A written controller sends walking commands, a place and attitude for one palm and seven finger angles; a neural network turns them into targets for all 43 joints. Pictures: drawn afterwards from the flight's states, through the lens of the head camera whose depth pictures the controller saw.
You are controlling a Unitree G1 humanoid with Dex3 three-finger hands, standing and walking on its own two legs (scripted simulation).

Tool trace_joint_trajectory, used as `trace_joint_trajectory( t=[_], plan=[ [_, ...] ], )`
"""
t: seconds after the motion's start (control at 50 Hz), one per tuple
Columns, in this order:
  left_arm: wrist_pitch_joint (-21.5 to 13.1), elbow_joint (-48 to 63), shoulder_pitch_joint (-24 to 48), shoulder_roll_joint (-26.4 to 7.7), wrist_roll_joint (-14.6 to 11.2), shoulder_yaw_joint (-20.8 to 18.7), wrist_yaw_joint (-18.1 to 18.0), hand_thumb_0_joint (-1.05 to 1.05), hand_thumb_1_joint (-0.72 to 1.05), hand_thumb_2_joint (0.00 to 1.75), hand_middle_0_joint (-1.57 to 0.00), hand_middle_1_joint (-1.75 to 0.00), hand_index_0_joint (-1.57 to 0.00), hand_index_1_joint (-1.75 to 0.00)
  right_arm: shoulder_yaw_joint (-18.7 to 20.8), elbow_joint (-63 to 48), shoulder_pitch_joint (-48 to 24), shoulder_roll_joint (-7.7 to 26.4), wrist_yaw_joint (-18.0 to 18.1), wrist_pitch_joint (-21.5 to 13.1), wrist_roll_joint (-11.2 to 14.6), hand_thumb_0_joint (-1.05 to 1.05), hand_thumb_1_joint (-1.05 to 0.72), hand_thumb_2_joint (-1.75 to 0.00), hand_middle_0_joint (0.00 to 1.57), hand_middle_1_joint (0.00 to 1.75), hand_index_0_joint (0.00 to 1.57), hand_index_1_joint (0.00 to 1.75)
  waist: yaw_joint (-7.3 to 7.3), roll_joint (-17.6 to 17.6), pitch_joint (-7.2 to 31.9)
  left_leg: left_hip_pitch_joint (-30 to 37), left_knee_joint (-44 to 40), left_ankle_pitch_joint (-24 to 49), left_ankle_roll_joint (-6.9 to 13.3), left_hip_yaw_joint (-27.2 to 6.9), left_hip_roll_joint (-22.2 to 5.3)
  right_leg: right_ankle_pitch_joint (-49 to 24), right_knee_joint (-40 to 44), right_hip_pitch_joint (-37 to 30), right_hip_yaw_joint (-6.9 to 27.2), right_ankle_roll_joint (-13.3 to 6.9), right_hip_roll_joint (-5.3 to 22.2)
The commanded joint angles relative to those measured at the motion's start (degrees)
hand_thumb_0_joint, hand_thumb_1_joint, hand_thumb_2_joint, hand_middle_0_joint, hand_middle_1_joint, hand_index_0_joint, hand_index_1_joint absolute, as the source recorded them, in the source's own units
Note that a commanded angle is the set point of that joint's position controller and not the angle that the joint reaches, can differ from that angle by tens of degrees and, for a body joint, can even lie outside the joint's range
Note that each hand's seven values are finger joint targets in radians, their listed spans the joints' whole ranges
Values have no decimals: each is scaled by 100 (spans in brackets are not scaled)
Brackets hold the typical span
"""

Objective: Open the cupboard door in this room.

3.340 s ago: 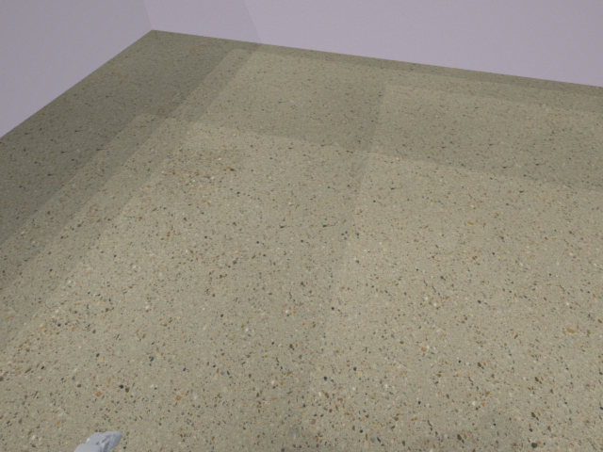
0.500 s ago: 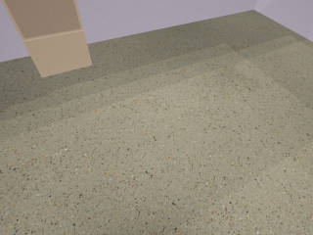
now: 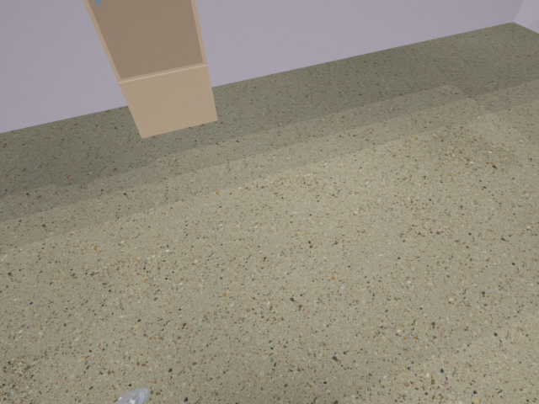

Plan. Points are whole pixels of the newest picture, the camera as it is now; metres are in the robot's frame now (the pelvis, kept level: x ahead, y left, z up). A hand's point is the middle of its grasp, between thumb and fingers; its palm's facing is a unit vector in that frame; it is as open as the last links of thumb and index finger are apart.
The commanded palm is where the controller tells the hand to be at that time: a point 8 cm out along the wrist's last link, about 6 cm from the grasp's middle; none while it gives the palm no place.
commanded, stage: turn or walk to find it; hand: left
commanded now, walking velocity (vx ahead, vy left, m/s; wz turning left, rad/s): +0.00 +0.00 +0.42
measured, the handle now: out of the picture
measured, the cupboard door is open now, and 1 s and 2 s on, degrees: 0 0 0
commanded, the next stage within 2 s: stand and wait in 1.48 s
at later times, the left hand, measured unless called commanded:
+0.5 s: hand out of the picture -0.05 +0.26 -0.18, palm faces +0.26 -0.94 -0.24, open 7.4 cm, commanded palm none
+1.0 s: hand out of the picture -0.05 +0.22 -0.14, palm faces +0.43 -0.86 -0.27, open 7.4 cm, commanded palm none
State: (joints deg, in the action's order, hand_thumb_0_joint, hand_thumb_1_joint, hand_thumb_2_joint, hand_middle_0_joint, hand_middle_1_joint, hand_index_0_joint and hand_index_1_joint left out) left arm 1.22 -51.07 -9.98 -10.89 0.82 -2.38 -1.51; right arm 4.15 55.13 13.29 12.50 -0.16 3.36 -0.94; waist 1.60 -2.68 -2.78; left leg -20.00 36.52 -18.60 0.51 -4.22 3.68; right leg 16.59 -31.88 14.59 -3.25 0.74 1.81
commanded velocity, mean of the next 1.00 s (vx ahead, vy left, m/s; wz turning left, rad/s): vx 0.00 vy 0.00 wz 0.42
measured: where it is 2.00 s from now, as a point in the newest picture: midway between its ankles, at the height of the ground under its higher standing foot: outside the picture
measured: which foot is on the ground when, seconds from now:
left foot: up 0.00-0.34, down 0.36-0.84, up 0.86-1.00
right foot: down 0.00-0.36, up 0.38-0.82, down 0.84-1.00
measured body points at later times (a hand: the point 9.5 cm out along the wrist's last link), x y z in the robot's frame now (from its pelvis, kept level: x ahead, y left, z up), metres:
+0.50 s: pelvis -0.03 +0.05 +0.00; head -0.01 +0.08 +0.45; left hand -0.06 +0.31 -0.16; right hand +0.11 -0.18 -0.12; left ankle -0.04 +0.14 -0.73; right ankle -0.02 -0.10 -0.67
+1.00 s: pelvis -0.05 +0.01 +0.01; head -0.02 +0.00 +0.46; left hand -0.07 +0.27 -0.12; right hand +0.09 -0.21 -0.15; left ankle -0.10 +0.13 -0.65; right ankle +0.00 -0.09 -0.73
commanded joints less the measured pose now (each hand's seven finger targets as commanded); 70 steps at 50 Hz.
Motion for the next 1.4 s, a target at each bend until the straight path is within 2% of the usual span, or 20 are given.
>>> trace_joint_trajectory(
  t=[0.0, 0.06, 0.2, 0.3, 0.32, 0.34, 0.36, 0.48, 0.76, 0.78, 0.82, 0.84, 0.92, 1.08, 1.16, 1.18, 1.22, 1.26, 1.3, 1.38],
  plan=[
    [-127, 399, -177, -1220, 32, -281, -74, 0, 90, 90, -20, -30, -20, -30, 247, -468, -108, 673, -51, -4, -54, 0, -90, -90, 20, 30, 20, 30, -150, 1491, -3, -1130, 2877, -797, -167, -100, -273, 138, 1986, 88, 1802, -789, 1975],
    [-173, 429, 141, -900, 38, -190, -69, 0, 90, 90, -20, -30, -20, -30, 191, -230, 219, 543, -105, 8, -55, 0, -90, -90, 20, 30, 20, 30, 51, 1098, -15, -1098, 3207, -163, -324, 181, -458, -677, 1649, -112, 681, -667, 1506],
    [-140, 23, -666, -1225, 107, -287, -60, 0, 90, 90, -20, -30, -20, -30, 55, -342, -459, 387, -83, -46, 10, 0, -90, -90, 20, 30, 20, 30, -410, 1325, 204, -617, 1360, -821, -411, 681, -533, -2172, 1137, -799, 368, -901, 1796],
    [-58, -70, -564, -1313, 53, -334, -26, 0, 90, 90, -20, -30, -20, -30, 23, -231, 35, 477, -42, -166, 34, 0, -90, -90, 20, 30, 20, 30, -137, 1310, 546, 777, -853, 340, -258, 969, -428, -2374, 170, -472, -167, -396, 1617],
    [-14, -32, -569, -1144, 0, -308, -7, 0, 90, 90, -20, -30, -20, -30, 85, -203, 214, 757, -46, -219, 18, 0, -90, -90, 20, 30, 20, 30, -15, 537, 655, 1536, -1368, 1055, -120, 537, -800, -1560, -466, 197, -434, -96, 1390],
    [22, 146, -582, -794, -18, -238, 32, 0, 90, 90, -20, -30, -20, -30, 202, -251, 367, 1326, -42, -255, -21, 0, -90, -90, 20, 30, 20, 30, 57, -1111, 682, 2077, -1680, 2431, 416, -1221, -2170, 803, -1606, 1492, -721, 309, 678],
    [78, 303, -185, -688, 32, -158, 7, 0, 90, 90, -20, -30, -20, -30, 265, -178, 580, 1559, 6, -237, -25, 0, -90, -90, 20, 30, 20, 30, 271, -1410, 617, 1597, -1916, 2705, 989, -1707, -2692, 2034, -2541, 1649, -313, 338, 473],
    [77, -76, -282, -715, 15, -205, 82, 0, 90, 90, -20, -30, -20, -30, 78, -309, -170, 996, 138, -325, -18, 0, -90, -90, 20, 30, 20, 30, -91, -446, 381, 1262, -1807, 2780, 846, -660, -1711, 685, -2916, 1500, 169, 359, 428],
    [-21, 145, -414, -639, -40, -170, -14, 0, 90, 90, -20, -30, -20, -30, 193, -425, -155, 1020, 61, -200, -36, 0, -90, -90, 20, 30, 20, 30, -188, -469, 523, 601, -1410, 2365, 787, -1464, -1387, 143, 34, -149, 119, 251, -9],
    [-67, 119, -605, -716, -32, -188, -34, 0, 90, 90, -20, -30, -20, -30, 182, -451, -198, 928, 46, -204, -2, 0, -90, -90, 20, 30, 20, 30, -301, -241, 616, 279, -1119, 2034, 584, -1365, -1198, -404, 860, -713, 174, 226, 106],
    [-155, 166, -701, -1467, 89, -325, -84, 0, 90, 90, -20, -30, -20, -30, 94, -654, -127, 379, -18, -209, 48, 0, -90, -90, 20, 30, 20, 30, -348, 1897, 496, -1340, 740, -850, -157, 100, 72, -799, 1704, -1469, 2217, -650, 2234],
    [-142, 254, -610, -1471, 38, -354, -93, 0, 90, 90, -20, -30, -20, -30, 194, -644, -191, 676, 6, -113, -35, 0, -90, -90, 20, 30, 20, 30, -389, 1772, 504, -1199, 1853, -1352, -183, -37, -109, -861, 1787, -801, 2253, -1033, 2605],
    [-175, 379, 129, -960, 44, -203, -61, 0, 90, 90, -20, -30, -20, -30, 191, -300, 53, 548, -103, -3, -47, 0, -90, -90, 20, 30, 20, 30, -2, 1079, 42, -1121, 3166, -335, -316, 168, -420, -1016, 1508, -219, 718, -753, 1576],
    [-126, 45, -557, -1296, 114, -303, -33, 0, 90, 90, -20, -30, -20, -30, 64, -396, -552, 418, -101, -47, 17, 0, -90, -90, 20, 30, 20, 30, -404, 1423, 101, -530, 1253, -789, -416, 740, -510, -2050, 1116, -670, 313, -851, 1758],
    [-70, -46, -492, -1360, 77, -342, -13, 0, 90, 90, -20, -30, -20, -30, 23, -309, -147, 475, -60, -157, 37, 0, -90, -90, 20, 30, 20, 30, -192, 1349, 457, 481, -525, 43, -306, 970, -420, -2408, 299, -584, -98, -488, 1678],
    [-27, -22, -482, -1286, 23, -322, 1, 0, 90, 90, -20, -30, -20, -30, 58, -258, 80, 652, -67, -204, 27, 0, -90, -90, 20, 30, 20, 30, -51, 905, 610, 1192, -1242, 790, -227, 811, -551, -1939, -243, -143, -320, -203, 1520],
    [35, 324, -337, -686, -2, -179, 47, 0, 90, 90, -20, -30, -20, -30, 252, -264, 500, 1600, -28, -248, -19, 0, -90, -90, 20, 30, 20, 30, 161, -1506, 641, 1824, -1801, 3249, 863, -1680, -2647, 2018, -2285, 1704, -502, 378, 477],
    [112, 291, 200, -791, 25, -207, 12, 0, 90, 90, -20, -30, -20, -30, 211, -171, 413, 1381, 85, -262, -42, 0, -90, -90, 20, 30, 20, 30, 230, -1163, 424, 1193, -1886, 2270, 1006, -1578, -2353, 1643, -3215, 1776, 177, 284, 504],
    [74, 93, -45, -763, 23, -225, 83, 0, 90, 90, -20, -30, -20, -30, 95, -333, -154, 1090, 116, -293, -41, 0, -90, -90, 20, 30, 20, 30, -62, -753, 294, 1083, -1834, 2280, 830, -962, -1875, 898, -3241, 1682, 210, 311, 512],
    [74, -6, -150, -749, 11, -194, 97, 0, 90, 90, -20, -30, -20, -30, 83, -356, -82, 1036, 120, -318, -12, 0, -90, -90, 20, 30, 20, 30, -31, -488, 458, 1316, -1827, 2571, 842, -800, -1660, 705, -2728, 1439, 174, 385, 388]
  ],
)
